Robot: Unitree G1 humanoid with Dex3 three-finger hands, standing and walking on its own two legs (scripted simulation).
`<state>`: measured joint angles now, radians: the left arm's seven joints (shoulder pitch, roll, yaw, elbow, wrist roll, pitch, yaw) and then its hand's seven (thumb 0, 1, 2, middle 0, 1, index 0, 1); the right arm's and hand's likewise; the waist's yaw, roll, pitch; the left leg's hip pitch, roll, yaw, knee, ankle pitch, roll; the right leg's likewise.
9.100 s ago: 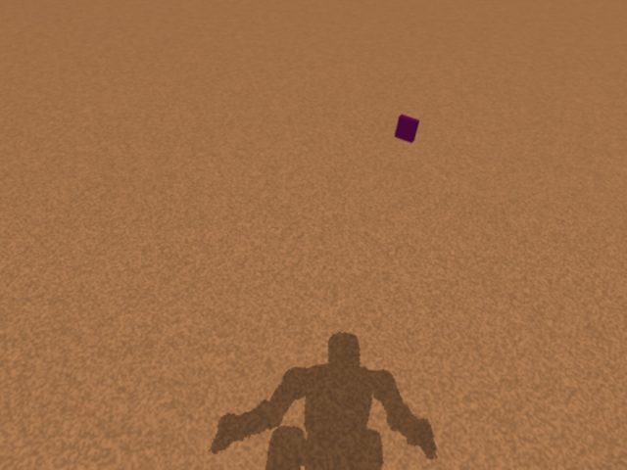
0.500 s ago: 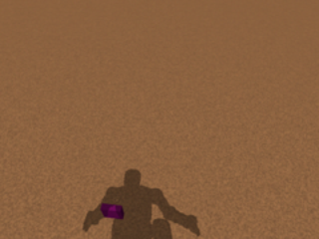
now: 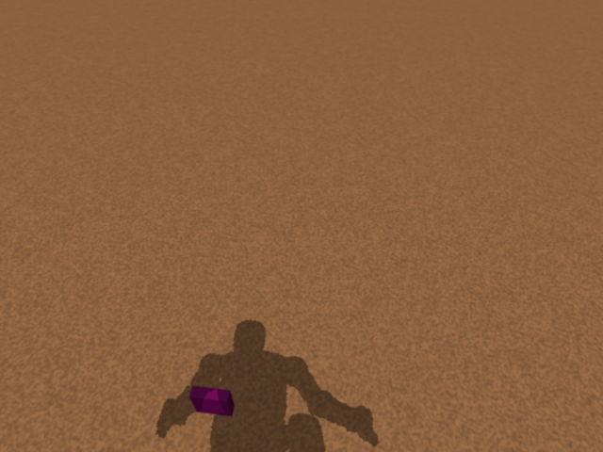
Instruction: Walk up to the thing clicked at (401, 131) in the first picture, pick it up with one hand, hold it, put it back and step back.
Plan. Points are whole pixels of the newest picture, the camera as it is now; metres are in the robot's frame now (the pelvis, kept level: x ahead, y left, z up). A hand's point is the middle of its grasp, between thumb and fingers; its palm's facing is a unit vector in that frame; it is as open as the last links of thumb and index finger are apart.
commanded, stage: stand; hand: left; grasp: from above
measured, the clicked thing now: (212, 401) +0.45 +0.25 -0.72
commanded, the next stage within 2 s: rise first in 0.64 s
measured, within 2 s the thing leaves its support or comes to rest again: neither
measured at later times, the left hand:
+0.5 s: hand out of the picture +0.07 +0.26 -0.16, palm faces -0.03 -0.94 -0.34, open 7.4 cm
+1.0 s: hand out of the picture +0.15 +0.26 -0.17, palm faces -0.03 -0.94 -0.35, open 9.2 cm
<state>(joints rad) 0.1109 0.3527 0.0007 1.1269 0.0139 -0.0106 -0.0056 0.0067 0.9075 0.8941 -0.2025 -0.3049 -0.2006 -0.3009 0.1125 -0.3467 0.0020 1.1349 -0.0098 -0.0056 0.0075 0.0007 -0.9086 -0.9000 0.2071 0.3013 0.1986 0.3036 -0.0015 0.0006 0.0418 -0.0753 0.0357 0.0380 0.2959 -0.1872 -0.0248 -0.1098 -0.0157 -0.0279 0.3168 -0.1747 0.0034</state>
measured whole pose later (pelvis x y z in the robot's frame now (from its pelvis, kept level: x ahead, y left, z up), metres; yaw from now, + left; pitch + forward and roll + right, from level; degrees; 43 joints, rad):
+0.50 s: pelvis +0.00 +0.00 +0.00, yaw +0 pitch -2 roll +0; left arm 0.12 0.35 0.00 1.13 0.01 -0.01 0.00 0.01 0.91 0.89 -0.20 -0.30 -0.20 -0.30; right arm 0.12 -0.34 0.00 1.13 -0.01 0.00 0.01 0.00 -0.91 -0.90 0.21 0.30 0.20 0.30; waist 0.00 0.00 0.05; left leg -0.08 0.04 0.04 0.30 -0.19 -0.02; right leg -0.11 -0.02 -0.03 0.31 -0.17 0.01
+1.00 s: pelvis -0.01 +0.01 -0.02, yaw +1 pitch +6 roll +0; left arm -0.03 0.33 0.14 1.00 0.13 0.00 -0.03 0.01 0.45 0.91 -0.13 -0.76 -0.15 -0.73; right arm 0.22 -0.24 -0.02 0.79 0.03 -0.05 -0.02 0.00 -0.91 -0.90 0.21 0.30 0.20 0.30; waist -0.02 -0.02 0.01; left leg -0.41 0.03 0.02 0.59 -0.30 -0.01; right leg -0.43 -0.03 -0.03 0.58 -0.27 0.01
